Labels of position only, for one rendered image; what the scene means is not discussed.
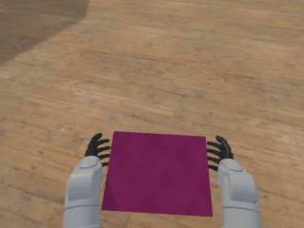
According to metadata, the carton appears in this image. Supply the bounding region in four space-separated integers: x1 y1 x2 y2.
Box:
101 131 213 218

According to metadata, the right robot hand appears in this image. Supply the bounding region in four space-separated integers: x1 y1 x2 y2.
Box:
206 135 234 172

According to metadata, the left robot hand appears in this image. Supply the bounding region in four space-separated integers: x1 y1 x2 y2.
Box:
85 133 111 167

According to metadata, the robot left forearm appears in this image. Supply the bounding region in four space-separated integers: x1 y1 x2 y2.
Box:
63 156 104 228

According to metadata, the robot right forearm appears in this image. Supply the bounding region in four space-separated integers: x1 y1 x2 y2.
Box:
217 159 261 228

